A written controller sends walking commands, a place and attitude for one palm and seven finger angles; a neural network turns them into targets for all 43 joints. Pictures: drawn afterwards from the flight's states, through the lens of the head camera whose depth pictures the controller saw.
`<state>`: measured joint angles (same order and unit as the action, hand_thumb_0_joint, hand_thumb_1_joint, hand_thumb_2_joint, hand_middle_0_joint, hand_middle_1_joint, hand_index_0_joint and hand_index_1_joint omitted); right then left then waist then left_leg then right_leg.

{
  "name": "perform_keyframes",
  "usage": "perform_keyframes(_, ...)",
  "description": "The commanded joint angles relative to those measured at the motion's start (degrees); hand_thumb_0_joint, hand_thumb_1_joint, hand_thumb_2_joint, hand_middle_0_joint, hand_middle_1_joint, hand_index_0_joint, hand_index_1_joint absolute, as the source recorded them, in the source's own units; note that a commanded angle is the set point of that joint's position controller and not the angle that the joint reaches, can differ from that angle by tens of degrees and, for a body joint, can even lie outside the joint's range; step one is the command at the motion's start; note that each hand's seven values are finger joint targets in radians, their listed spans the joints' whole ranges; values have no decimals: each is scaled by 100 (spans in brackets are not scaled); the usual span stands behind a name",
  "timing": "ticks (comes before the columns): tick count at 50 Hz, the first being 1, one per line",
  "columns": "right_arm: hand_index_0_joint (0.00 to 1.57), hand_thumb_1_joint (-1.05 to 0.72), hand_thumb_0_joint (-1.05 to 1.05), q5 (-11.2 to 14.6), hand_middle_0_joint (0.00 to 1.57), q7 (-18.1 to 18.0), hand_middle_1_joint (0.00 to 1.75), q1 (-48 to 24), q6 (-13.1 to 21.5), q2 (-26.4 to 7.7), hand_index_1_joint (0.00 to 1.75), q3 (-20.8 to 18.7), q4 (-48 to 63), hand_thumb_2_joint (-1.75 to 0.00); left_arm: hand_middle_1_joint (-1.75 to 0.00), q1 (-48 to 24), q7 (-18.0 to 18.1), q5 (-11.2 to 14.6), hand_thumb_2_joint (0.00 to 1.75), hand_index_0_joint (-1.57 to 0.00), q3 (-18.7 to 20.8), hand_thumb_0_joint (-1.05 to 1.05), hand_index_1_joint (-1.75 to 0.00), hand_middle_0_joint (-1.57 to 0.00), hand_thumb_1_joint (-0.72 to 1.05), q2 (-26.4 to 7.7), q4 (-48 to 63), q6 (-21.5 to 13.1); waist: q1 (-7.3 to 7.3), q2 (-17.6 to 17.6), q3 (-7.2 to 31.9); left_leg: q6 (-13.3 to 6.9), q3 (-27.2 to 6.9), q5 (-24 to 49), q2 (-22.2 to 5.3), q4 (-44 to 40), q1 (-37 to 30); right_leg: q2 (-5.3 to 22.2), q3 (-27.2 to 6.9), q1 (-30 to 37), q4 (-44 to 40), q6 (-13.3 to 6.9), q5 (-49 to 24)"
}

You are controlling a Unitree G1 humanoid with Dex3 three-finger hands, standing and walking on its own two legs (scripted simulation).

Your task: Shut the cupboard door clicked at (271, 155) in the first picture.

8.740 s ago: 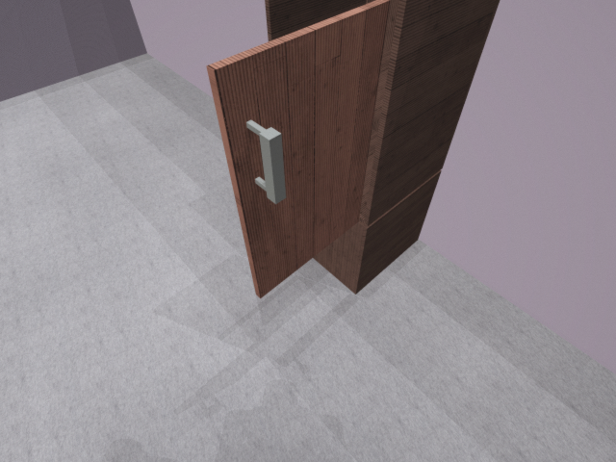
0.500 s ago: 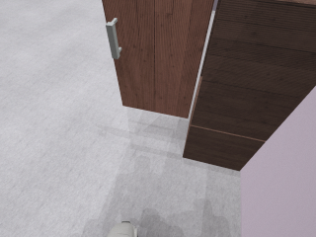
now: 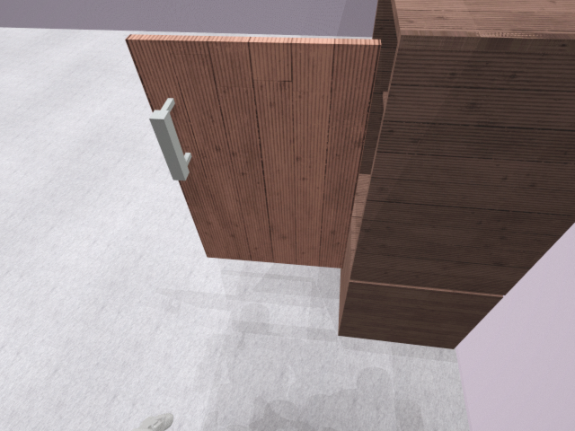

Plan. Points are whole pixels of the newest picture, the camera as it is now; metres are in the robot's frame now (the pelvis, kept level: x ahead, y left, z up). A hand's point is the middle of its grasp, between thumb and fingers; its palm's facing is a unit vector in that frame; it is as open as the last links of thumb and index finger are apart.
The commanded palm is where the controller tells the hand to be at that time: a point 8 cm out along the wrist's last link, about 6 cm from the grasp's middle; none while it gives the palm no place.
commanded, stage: come to a stop and stand still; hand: left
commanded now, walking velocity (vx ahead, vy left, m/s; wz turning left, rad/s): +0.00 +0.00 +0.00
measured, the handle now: (175, 140) +0.56 +0.23 +0.09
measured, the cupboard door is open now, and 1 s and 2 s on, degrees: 91 91 91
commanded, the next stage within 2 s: look again from close up in 1.70 s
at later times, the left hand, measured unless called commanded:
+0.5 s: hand out of the picture +0.11 +0.23 -0.17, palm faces +0.05 -0.97 -0.22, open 7.3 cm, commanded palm none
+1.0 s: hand out of the picture +0.09 +0.17 -0.16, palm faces -0.02 -0.97 -0.22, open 7.3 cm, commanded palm none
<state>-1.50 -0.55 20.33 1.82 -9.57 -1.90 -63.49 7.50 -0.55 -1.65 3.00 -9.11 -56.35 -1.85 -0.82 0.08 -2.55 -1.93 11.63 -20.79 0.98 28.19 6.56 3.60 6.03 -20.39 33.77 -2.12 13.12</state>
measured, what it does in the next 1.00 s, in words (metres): steps on the spot: left foot, then right foot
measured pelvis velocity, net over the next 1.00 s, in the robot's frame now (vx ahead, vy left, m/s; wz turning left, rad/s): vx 0.05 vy -0.01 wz -0.02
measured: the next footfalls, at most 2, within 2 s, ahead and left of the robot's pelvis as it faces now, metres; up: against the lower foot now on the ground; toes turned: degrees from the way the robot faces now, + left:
left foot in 0.30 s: +0.12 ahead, +0.11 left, +0.00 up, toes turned +2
right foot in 0.62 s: +0.06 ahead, -0.10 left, +0.00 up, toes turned -1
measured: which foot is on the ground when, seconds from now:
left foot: down 0.00-0.00, up 0.02-0.28, down 0.30-1.00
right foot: down 0.00-0.30, up 0.32-0.60, down 0.62-1.00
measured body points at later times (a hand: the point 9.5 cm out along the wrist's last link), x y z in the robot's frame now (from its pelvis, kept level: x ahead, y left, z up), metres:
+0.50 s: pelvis +0.06 +0.03 +0.01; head +0.11 +0.04 +0.45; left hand +0.11 +0.28 -0.15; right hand +0.13 -0.20 -0.14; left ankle +0.10 +0.15 -0.73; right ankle +0.00 -0.08 -0.68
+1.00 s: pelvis +0.05 -0.01 +0.00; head +0.06 -0.02 +0.45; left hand +0.09 +0.22 -0.14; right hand +0.08 -0.24 -0.15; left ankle +0.08 +0.10 -0.73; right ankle +0.02 -0.10 -0.73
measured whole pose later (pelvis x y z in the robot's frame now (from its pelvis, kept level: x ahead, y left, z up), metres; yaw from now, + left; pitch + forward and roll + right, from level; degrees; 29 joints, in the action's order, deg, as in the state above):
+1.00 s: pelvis +0.05 -0.01 +0.00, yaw -1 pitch +0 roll +0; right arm -1.2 -0.5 15.4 -1.0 -9.9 -0.7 -56.8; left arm 16.9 1.8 -0.9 -0.3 -9.9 -55.9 -0.1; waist -0.8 -0.5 -0.8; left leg -0.7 4.4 -12.9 -1.2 30.1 17.6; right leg -1.2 2.3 -12.3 31.0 -2.4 19.2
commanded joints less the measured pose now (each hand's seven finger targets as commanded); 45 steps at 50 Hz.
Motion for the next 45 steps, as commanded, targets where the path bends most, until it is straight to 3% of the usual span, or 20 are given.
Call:
perform_keyframes(1, 20, -90, 0, 46, 20, 19, 30, -295, 59, -589, 30, -86, 483, -90, -30, 1859, 139, 89, 90, -20, 233, 0, -30, -20, 90, -1238, -285, -161, 686, 1469, 404, 244, -911, -1302, -294, 3004, 2723, 2225, -3202, 2368, -2017, -1278, -1056)
perform_keyframes(3, 20, -90, 0, 108, 20, -31, 30, -331, -25, -378, 30, -63, 369, -90, -30, 991, 228, 98, 90, -20, 119, 0, -30, -20, 90, -840, -60, -151, 290, 505, 235, 378, -1214, -662, -574, 2921, 2386, 1922, -1989, 1679, -1847, -1145, -2542)
perform_keyframes(5, 20, -90, 0, 123, 20, -35, 30, -17, -151, -56, 30, 30, 212, -90, -30, 605, 233, 81, 90, -20, 21, 0, -30, -20, 90, -706, -14, -170, 27, 464, 500, 489, -1051, -342, -516, 2196, 1642, 1412, -904, 1309, -1522, -846, -4093)
perform_keyframes(8, 20, -90, 0, 147, 20, -48, 30, 66, -269, 36, 30, 13, 166, -90, -30, 533, 274, 59, 90, -20, 60, 0, -30, -20, 90, -792, -69, -73, 57, 676, 619, 556, -798, 21, -307, 1293, 1213, 1147, -557, 1261, -1203, -751, -4289)
perform_keyframes(12, 20, -90, 0, 101, 20, -64, 30, 60, -310, -218, 30, -82, 212, -90, -30, 514, 297, 95, 90, -20, 132, 0, -30, -20, 90, -975, -116, 123, -7, 725, 518, 518, -723, 1228, -280, -22, 699, 1014, -550, 1054, -636, -426, -3050)
perform_keyframes(13, 20, -90, 0, 91, 20, -70, 30, 99, -277, -325, 30, -114, 217, -90, -30, 550, 293, 95, 90, -20, 123, 0, -30, -20, 90, -859, -91, 169, 1, 421, 567, 394, -932, 2223, -563, -290, 327, 772, -407, 753, -312, -208, -2298)
perform_keyframes(15, 20, -90, 0, 30, 20, -124, 30, -7, -259, -976, 30, -216, 401, -90, -30, 881, 321, 132, 90, -20, 47, 0, -30, -20, 90, -464, 16, 293, 69, -1082, 479, -452, -2165, 4343, -1966, -584, 634, -65, -8, 487, 475, 245, 859)
perform_keyframes(18, 20, -90, 0, -27, 20, -272, 30, -255, -234, -958, 30, -211, 537, -90, -30, 622, 284, 111, 90, -20, 80, 0, -30, -20, 90, -543, 90, 429, -21, -1444, 255, -1060, -2602, 4589, -2234, -765, 845, -246, -648, -163, 2522, 211, 2247)
perform_keyframes(21, 20, -90, 0, -28, 20, -285, 30, -522, -243, -1072, 30, -257, 695, -90, -30, 701, 234, 129, 90, -20, 115, 0, -30, -20, 90, -531, 95, 417, 6, -814, 710, -978, -2145, 4564, -2017, -506, 107, -283, -687, -497, 2593, 299, 1874)
perform_keyframes(27, 20, -90, 0, -4, 20, -213, 30, -661, -276, -1198, 30, -338, 737, -90, -30, 872, 166, 102, 90, -20, 85, 0, -30, -20, 90, -484, 190, 395, -15, -1121, 809, -708, -1931, 3310, -1839, -557, 313, -281, -321, 449, 492, 245, 1192)
perform_keyframes(28, 20, -90, 0, 23, 20, -206, 30, -734, -287, -1105, 30, -331, 746, -90, -30, 1101, 166, 87, 90, -20, 83, 0, -30, -20, 90, -513, 119, 357, 102, -847, 714, -567, -1820, 2934, -1680, -351, 582, -313, -276, 887, -314, 202, 569)
perform_keyframes(29, 20, -90, 0, 186, 20, -207, 30, -1121, -192, -1222, 30, -375, 1071, -90, -30, 1534, 358, 61, 90, -20, -51, 0, -30, -20, 90, -540, 42, 251, 381, -66, 800, -47, -1175, 3118, -1325, 816, 105, 10, -974, 397, -1678, 251, -305)
perform_keyframes(30, 20, -90, 0, 131, 20, -41, 30, -808, -251, -676, 30, -260, 1364, -90, -30, 973, 357, -34, 90, -20, 5, 0, -30, -20, 90, -1018, 463, 210, -34, 1016, 316, 190, -694, 328, -538, 1273, 1514, 698, -1718, 449, -1670, -82, -344)
perform_keyframes(32, 20, -90, 0, 43, 20, 81, 30, -734, -274, -474, 30, -226, 1469, -90, -30, 752, 339, -72, 90, -20, 10, 0, -30, -20, 90, -1197, 709, 129, -117, 319, 566, 228, -720, -322, -192, 2186, 1883, 749, -1654, 792, -1194, -703, -1441)
perform_keyframes(34, 20, -90, 0, 68, 20, 36, 30, -844, -240, -459, 30, -145, 1614, -90, -30, 832, 419, -19, 90, -20, 59, 0, -30, -20, 90, -1029, 675, -3, -4, 1262, 818, 115, -901, -295, -355, 2117, 2073, 848, -1474, 1480, -609, -826, -3260)
perform_keyframes(37, 20, -90, 0, 81, 20, 2, 30, -389, -207, -408, 30, -74, 1391, -90, -30, 683, 396, 31, 90, -20, -37, 0, -30, -20, 90, -910, 717, 100, -212, 473, 435, 100, -867, 822, -314, 360, 462, 491, -1095, 178, -390, -417, -1336)
perform_keyframes(38, 20, -90, 0, 38, 20, 18, 30, -284, -142, -592, 30, -79, 1311, -90, -30, 769, 388, 46, 90, -20, -59, 0, -30, -20, 90, -731, 707, 145, -149, -587, 120, -89, -1454, 1454, -776, -96, 380, 87, -856, -165, -118, -184, -116)
perform_keyframes(40, 20, -90, 0, -12, 20, -7, 30, -552, -185, -850, 30, -79, 1339, -90, -30, 998, 358, 55, 90, -20, -90, 0, -30, -20, 90, -670, 635, 246, 52, -1427, -397, -565, -2583, -29, -1376, -1108, 1529, -378, -411, 93, 154, 39, 1414)
perform_keyframes(43, 20, -90, 0, 11, 20, -14, 30, -902, -176, -742, 30, -20, 1363, -90, -30, 1318, 275, 28, 90, -20, -159, 0, -30, -20, 90, -641, 394, 167, 304, -358, -374, -358, -2038, -825, -916, -1028, 2031, -172, -760, 759, -600, -52, 815)
perform_keyframes(45, 20, -90, 0, 23, 20, -1, 30, -720, -184, -592, 30, 3, 1261, -90, -30, 1255, 267, 50, 90, -20, -171, 0, -30, -20, 90, -776, 353, 87, 135, 255, -54, -84, -1364, -120, -499, -330, 1295, 180, -1356, 338, -1304, -187, 1328)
